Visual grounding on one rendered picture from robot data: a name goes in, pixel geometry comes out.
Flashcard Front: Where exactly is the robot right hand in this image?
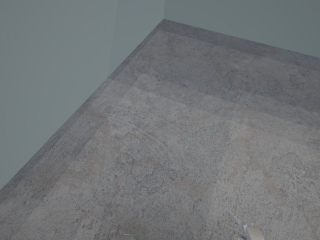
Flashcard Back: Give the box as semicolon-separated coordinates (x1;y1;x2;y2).
233;215;265;240

